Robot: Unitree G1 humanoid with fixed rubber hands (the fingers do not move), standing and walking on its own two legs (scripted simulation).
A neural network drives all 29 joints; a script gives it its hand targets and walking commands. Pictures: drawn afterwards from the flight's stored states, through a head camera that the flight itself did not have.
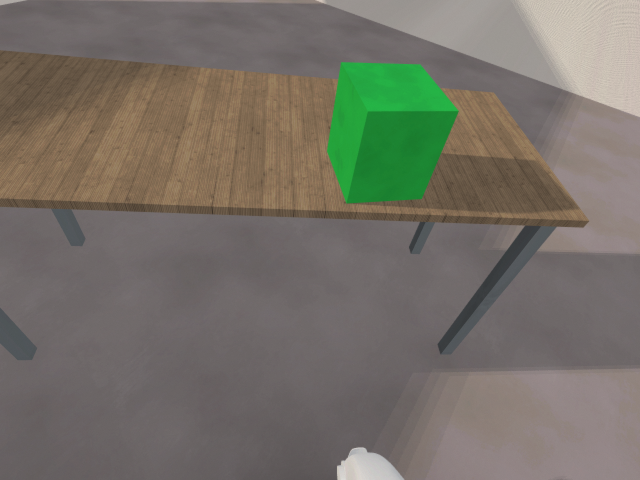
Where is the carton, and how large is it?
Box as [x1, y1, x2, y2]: [327, 62, 458, 203]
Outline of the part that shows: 341,62 327,152 346,203 421,198 458,111 419,64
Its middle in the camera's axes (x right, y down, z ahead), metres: +0.13 -0.22 +0.79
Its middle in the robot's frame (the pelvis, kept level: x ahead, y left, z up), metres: +0.74 -0.14 +0.05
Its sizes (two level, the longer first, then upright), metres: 0.179 0.168 0.205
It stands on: a table, 0.71 m high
